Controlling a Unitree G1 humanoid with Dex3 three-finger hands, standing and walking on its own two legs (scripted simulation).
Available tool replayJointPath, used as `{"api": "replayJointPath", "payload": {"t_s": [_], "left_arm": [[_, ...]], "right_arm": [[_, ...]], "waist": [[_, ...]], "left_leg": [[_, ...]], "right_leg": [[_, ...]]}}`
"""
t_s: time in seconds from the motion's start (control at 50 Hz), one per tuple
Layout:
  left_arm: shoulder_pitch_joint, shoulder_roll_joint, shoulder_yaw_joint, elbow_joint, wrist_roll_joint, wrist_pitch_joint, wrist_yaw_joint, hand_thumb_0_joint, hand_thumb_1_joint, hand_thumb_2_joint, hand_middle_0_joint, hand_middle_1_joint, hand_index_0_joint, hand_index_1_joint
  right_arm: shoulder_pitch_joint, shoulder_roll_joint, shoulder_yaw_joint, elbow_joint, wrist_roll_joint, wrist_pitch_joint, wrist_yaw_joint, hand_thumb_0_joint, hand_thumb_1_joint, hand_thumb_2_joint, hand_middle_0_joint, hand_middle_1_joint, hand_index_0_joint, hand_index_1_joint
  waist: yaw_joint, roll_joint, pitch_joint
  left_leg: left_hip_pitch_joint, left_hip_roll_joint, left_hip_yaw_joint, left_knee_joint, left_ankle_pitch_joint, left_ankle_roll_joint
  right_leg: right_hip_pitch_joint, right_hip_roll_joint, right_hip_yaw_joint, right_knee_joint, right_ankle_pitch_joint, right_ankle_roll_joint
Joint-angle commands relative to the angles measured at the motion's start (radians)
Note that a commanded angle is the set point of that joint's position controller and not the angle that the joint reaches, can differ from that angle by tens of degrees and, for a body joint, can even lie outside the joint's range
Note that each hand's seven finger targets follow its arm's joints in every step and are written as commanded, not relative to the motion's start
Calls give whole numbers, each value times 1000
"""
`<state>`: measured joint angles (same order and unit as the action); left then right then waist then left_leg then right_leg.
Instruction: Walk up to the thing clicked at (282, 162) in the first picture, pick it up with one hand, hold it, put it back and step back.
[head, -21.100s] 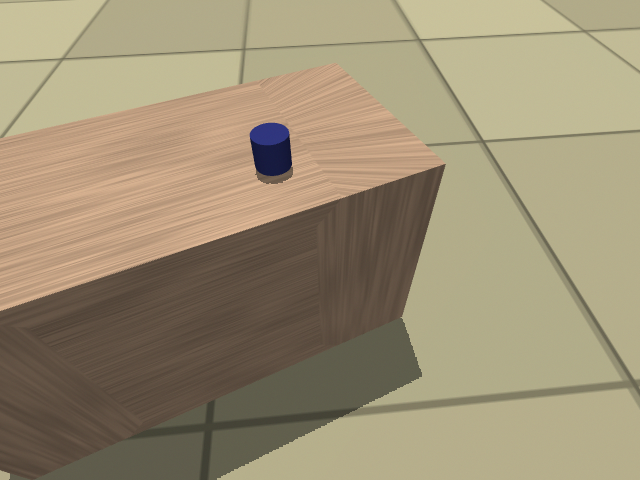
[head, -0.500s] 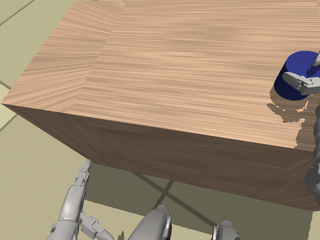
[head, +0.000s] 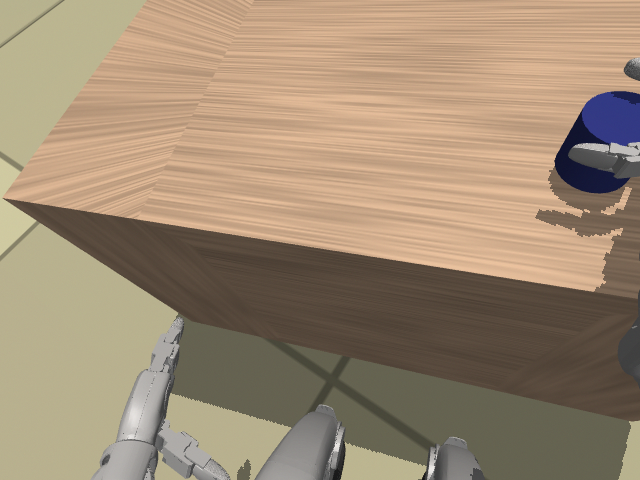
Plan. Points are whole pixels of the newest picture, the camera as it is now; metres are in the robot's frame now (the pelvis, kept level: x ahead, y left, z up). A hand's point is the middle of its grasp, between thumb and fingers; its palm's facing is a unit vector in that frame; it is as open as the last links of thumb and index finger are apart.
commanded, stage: open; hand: right
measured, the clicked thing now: (607, 144) +0.55 -0.21 +0.05
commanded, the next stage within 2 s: withdraw in 0.08 s
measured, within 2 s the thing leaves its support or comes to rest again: neither
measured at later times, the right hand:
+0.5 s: hand out of the picture +0.55 -0.25 +0.14, palm faces +0.26 +0.97 +0.00, open 15.9 cm
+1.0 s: hand out of the picture +0.48 -0.38 +0.18, palm faces +0.47 +0.83 -0.28, open 17.5 cm
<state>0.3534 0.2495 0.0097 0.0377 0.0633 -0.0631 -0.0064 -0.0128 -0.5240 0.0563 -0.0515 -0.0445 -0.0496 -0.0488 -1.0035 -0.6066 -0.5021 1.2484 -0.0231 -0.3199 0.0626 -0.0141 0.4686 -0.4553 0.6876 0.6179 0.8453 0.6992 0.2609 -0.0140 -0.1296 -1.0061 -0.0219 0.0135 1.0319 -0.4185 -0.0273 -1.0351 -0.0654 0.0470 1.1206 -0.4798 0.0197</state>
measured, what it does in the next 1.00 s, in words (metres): rises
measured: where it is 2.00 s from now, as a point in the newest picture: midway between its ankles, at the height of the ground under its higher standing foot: outside the picture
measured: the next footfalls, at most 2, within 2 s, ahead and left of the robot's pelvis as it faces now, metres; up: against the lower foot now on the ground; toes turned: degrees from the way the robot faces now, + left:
none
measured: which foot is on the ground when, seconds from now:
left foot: down 0.00-1.00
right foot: down 0.00-1.00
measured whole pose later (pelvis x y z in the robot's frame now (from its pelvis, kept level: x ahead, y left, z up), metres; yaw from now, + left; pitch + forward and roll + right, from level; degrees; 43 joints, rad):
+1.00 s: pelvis +0.03 -0.01 +0.05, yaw -1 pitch +15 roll +2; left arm 0.35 0.28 0.01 0.27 -0.04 0.03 -0.03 -0.01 -0.52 0.06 -0.06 -0.04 -0.05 -0.05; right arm -0.84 -0.78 -0.46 1.15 -0.08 -0.04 0.03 -0.02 0.56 -0.04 0.07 0.06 0.06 0.06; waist 0.11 -0.01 -0.12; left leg -0.65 0.00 -0.01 0.74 -0.35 -0.04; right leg -0.67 -0.05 0.01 0.81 -0.40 0.01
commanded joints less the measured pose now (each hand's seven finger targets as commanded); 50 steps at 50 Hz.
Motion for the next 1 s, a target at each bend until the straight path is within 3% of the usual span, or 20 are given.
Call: {"api": "replayJointPath", "payload": {"t_s": [0.0,0.16,0.18,0.24,0.3,0.36,0.42,0.48,0.56,0.64,0.66,0.7,0.72,0.74,0.76,0.82,0.86,0.88,0.96,0.98], "left_arm": [[36,155,110,-166,-8,-52,17,0,-556,60,-48,-46,-40,-54],[22,153,105,-181,-8,-43,13,0,-562,59,-48,-46,-39,-56],[34,138,97,-155,-8,-43,11,0,-522,35,-55,-50,-55,-49],[12,176,121,-223,-13,-44,18,0,-525,35,-54,-48,-53,-48],[79,181,144,-172,-19,-26,19,0,-524,35,-53,-49,-52,-48],[-19,159,98,-214,-26,-30,23,0,-531,40,-51,-45,-48,-48],[98,136,83,-33,-34,-10,22,0,-533,41,-48,-44,-45,-47],[-62,184,110,-65,-39,-19,33,0,-540,40,-47,-40,-43,-44],[-76,128,34,-2,-53,-31,30,0,-542,36,-48,-42,-46,-45],[-30,153,48,50,-61,-39,35,0,-573,68,-65,-45,-50,-60],[-115,167,44,-39,-67,-27,29,0,-554,61,-59,-48,-49,-58],[5,138,48,39,-70,-1,14,0,-550,54,-57,-43,-48,-51],[22,144,56,35,-75,9,5,0,-543,53,-57,-43,-50,-50],[21,144,60,32,-83,13,1,0,-549,56,-55,-41,-46,-50],[51,157,66,36,-87,21,-1,0,-548,53,-56,-40,-48,-48],[30,194,105,22,-95,38,-8,0,-538,63,-53,-51,-53,-51],[23,170,79,39,-103,48,-15,0,-526,50,-51,-44,-54,-39],[-1,152,64,52,-107,49,-20,0,-524,51,-51,-47,-55,-42],[-75,147,67,81,-111,41,-23,0,-536,63,-50,-47,-50,-46],[-76,160,76,72,-109,39,-21,0,-544,66,-51,-44,-48,-47]], "right_arm": [[-468,-231,5,-221,16,-69,0,0,396,-293,546,437,549,437],[-457,-237,-1,-232,11,-72,-3,0,353,-235,366,306,362,306],[-434,-200,14,-196,16,-73,1,0,334,-277,312,312,314,312],[-476,-312,-42,-294,12,-84,-3,0,339,-269,302,303,303,302],[-455,-301,-32,-281,17,-60,1,0,323,-208,260,236,253,236],[-568,-384,-47,-450,19,-63,1,0,388,-108,176,136,164,135],[-427,-362,-38,-299,26,-10,19,0,464,-19,102,50,88,49],[-519,-452,-69,-342,29,5,32,0,526,-11,82,43,72,43],[-486,-351,1,-213,37,52,99,0,507,-19,75,40,66,39],[-401,-333,23,-126,58,102,160,0,457,-56,65,56,67,55],[-348,-496,4,-80,-36,131,100,0,497,-46,65,57,67,57],[-387,-366,86,-108,-23,153,70,0,517,-42,63,57,67,57],[-334,-371,93,-96,-30,171,61,0,524,-42,63,58,66,58],[-375,-475,46,-221,-36,172,45,0,538,-40,62,58,66,58],[-330,-488,48,-155,-45,187,29,0,533,-40,62,58,66,58],[-368,-586,1,-300,-58,196,-6,0,585,-42,57,54,54,54],[-313,-545,11,-300,-55,206,-28,0,599,-37,58,53,54,53],[-319,-575,-12,-346,-56,204,-41,0,593,-38,59,52,54,53],[-177,-402,63,-367,-32,219,-55,0,595,-40,58,53,54,53],[-151,-406,59,-408,-28,221,-61,0,579,-43,59,53,54,53]], "waist": [[12,-216,-520],[2,-196,-513],[13,-198,-472],[-4,-203,-599],[-3,-215,-543],[-49,-267,-659],[-60,-267,-504],[-69,-241,-570],[-51,-172,-479],[-49,-137,-395],[-130,-106,-435],[-69,-115,-385],[-82,-80,-343],[-107,-112,-425],[-95,-71,-384],[-136,-135,-470],[-156,-133,-433],[-181,-176,-437],[-181,-202,-441],[-193,-216,-447]], "left_leg": [[225,-32,29,-104,291,41],[250,-28,20,-103,295,40],[222,-30,25,-99,279,40],[301,-25,16,-105,322,36],[295,-28,23,-129,311,38],[378,-22,14,-136,348,39],[334,-28,20,-164,355,44],[415,-19,7,-179,413,42],[406,-23,14,-219,392,36],[371,-24,22,-254,345,31],[433,-14,16,-282,335,27],[427,-20,24,-291,348,26],[433,-18,23,-304,347,24],[483,-6,9,-308,397,18],[487,-9,16,-315,395,19],[548,1,7,-319,447,24],[551,-2,13,-331,432,29],[557,0,13,-336,420,33],[526,-15,31,-343,425,46],[525,-18,40,-349,418,49]], "right_leg": [[399,25,-11,-138,339,-17],[360,29,-17,-139,314,-25],[351,27,-15,-137,305,-23],[397,29,-20,-131,338,-26],[424,34,-22,-156,335,-23],[485,35,-30,-171,378,-19],[490,36,-30,-197,443,-12],[492,35,-33,-206,451,-18],[482,30,-28,-246,426,-22],[503,28,-20,-282,413,-24],[509,38,-40,-306,397,-19],[531,35,-46,-324,395,-20],[511,42,-52,-333,381,-25],[537,47,-62,-328,412,-29],[535,47,-65,-338,405,-30],[604,57,-77,-354,463,-22],[614,56,-77,-375,470,-17],[627,56,-76,-385,474,-13],[724,34,-59,-390,619,6],[755,27,-52,-394,660,14]]}}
